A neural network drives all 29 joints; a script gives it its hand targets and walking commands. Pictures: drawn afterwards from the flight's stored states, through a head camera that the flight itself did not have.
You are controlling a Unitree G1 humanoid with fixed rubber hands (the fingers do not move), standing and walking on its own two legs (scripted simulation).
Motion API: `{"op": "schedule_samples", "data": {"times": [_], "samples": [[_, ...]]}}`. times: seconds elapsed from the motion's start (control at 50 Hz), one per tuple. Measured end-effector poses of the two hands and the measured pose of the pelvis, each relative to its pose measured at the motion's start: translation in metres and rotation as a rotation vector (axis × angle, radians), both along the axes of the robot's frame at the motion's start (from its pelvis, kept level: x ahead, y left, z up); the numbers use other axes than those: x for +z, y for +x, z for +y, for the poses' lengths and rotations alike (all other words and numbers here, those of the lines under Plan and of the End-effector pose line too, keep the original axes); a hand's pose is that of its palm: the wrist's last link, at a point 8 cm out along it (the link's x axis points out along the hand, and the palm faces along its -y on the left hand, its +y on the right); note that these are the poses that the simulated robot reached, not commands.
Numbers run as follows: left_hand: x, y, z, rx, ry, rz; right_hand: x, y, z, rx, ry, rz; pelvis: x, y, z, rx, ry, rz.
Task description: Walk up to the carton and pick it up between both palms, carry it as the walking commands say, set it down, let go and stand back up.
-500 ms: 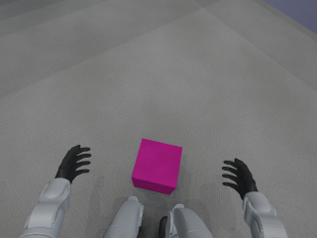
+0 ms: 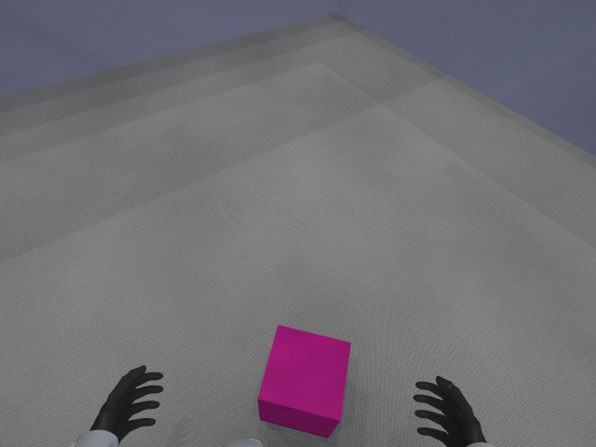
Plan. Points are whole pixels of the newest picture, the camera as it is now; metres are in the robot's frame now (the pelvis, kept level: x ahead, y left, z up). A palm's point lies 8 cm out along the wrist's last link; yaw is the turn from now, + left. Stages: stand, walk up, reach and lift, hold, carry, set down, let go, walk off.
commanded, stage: let go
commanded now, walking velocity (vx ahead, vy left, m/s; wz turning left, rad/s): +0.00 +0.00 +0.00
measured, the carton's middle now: (303, 382) +0.38 -0.04 -0.63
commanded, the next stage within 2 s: stand in 0.18 s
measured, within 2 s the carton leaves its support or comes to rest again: neither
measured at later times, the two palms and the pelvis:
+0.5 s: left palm (113, 414) +0.18 +0.25 -0.07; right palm (508, 413) +0.19 -0.28 -0.05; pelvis +0.04 -0.01 +0.00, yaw +0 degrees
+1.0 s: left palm (107, 422) +0.17 +0.25 -0.07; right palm (508, 440) +0.16 -0.28 -0.06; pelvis +0.03 -0.01 +0.00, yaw +0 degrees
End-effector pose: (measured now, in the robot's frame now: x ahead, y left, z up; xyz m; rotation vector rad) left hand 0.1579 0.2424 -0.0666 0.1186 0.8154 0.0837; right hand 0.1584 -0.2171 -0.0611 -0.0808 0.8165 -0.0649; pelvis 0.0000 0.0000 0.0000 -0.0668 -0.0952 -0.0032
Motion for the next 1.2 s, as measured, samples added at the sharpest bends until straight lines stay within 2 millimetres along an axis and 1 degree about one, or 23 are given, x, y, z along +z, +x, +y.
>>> {"op": "schedule_samples", "data": {"times": [0.18, 0.26, 0.38, 0.46, 0.54, 0.7, 0.84, 1.0, 1.2], "samples": [[0.006, 0.013, -0.008, -0.001, 0.02, -0.002, -0.005, 0.008, -0.011, -0.004, -0.014, 0.039, 0.003, 0.013, -0.01, 0.0, 0.014, 0.011], [0.004, 0.015, -0.003, 0.023, 0.057, -0.023, -0.005, 0.016, -0.026, -0.025, -0.063, 0.002, 0.003, 0.023, -0.012, 0.0, 0.017, 0.024], [0.0, 0.017, 0.003, 0.053, 0.092, -0.018, 0.005, 0.031, -0.053, -0.045, -0.136, -0.082, 0.003, 0.036, -0.014, 0.0, 0.02, 0.043], [-0.001, 0.018, 0.003, 0.058, 0.098, -0.027, 0.009, 0.034, -0.062, -0.051, -0.161, -0.104, 0.003, 0.039, -0.014, 0.0, 0.021, 0.048], [-0.002, 0.018, 0.004, 0.06, 0.1, -0.034, 0.009, 0.032, -0.064, -0.053, -0.17, -0.106, 0.003, 0.04, -0.015, 0.0, 0.021, 0.049], [-0.002, 0.016, 0.005, 0.063, 0.1, -0.047, 0.003, 0.02, -0.061, -0.038, -0.169, -0.085, 0.003, 0.04, -0.014, 0.0, 0.021, 0.049], [-0.001, 0.015, 0.006, 0.066, 0.1, -0.062, 0.001, 0.013, -0.061, -0.041, -0.174, -0.08, 0.003, 0.039, -0.014, -0.001, 0.021, 0.048], [0.0, 0.008, 0.007, 0.068, 0.102, -0.066, -0.001, 0.004, -0.059, -0.034, -0.178, -0.079, 0.003, 0.033, -0.013, -0.001, 0.02, 0.04], [-0.001, -0.002, 0.01, 0.072, 0.103, -0.06, -0.003, -0.01, -0.061, -0.03, -0.191, -0.067, 0.003, 0.026, -0.012, -0.001, 0.018, 0.029]]}}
